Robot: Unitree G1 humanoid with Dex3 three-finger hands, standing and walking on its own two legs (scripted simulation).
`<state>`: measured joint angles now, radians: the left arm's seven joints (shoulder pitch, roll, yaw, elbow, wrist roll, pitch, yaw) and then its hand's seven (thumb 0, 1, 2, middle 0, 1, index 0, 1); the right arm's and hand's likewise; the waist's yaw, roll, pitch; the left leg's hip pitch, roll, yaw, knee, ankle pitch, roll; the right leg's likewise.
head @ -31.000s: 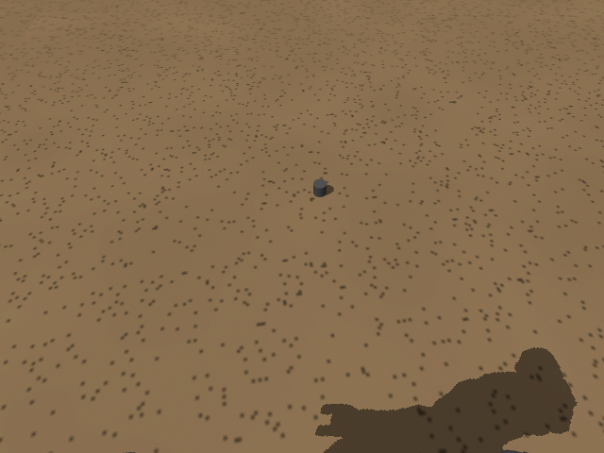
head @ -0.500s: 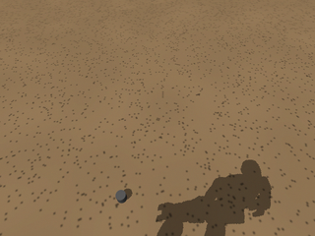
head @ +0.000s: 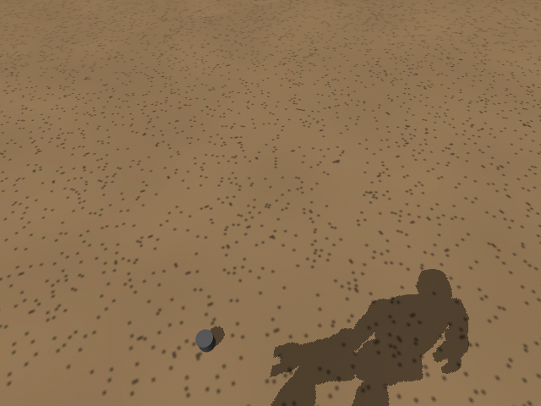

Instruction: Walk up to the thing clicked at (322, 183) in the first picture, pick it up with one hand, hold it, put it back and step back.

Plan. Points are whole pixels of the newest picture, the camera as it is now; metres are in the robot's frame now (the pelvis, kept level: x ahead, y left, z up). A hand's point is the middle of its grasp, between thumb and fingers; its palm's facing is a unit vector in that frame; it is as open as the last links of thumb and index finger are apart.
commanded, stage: stand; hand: left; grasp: from above
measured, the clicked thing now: (205, 340) +0.41 +0.28 -0.75
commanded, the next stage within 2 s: step back in 1.36 s
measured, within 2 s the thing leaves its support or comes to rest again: neither
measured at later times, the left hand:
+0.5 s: hand out of the picture +0.08 +0.24 -0.16, palm faces +0.02 -0.94 -0.34, open 7.4 cm
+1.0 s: hand out of the picture +0.08 +0.24 -0.16, palm faces -0.01 -0.94 -0.33, open 7.4 cm
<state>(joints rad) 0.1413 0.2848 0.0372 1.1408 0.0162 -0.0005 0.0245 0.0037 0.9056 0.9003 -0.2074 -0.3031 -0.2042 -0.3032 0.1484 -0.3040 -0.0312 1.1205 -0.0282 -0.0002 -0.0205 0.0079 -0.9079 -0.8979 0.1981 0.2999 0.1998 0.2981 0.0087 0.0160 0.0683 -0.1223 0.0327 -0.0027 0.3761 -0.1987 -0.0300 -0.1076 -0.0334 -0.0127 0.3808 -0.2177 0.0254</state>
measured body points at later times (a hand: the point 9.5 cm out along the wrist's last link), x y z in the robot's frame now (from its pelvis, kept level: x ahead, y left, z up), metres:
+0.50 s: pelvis +0.00 +0.00 +0.00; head +0.01 -0.01 +0.45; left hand +0.08 +0.29 -0.13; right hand +0.07 -0.29 -0.14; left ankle +0.01 +0.14 -0.75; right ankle +0.00 -0.13 -0.75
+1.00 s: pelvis +0.01 +0.00 +0.00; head +0.02 +0.00 +0.45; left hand +0.08 +0.29 -0.13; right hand +0.07 -0.30 -0.14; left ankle +0.01 +0.14 -0.75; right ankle +0.00 -0.13 -0.75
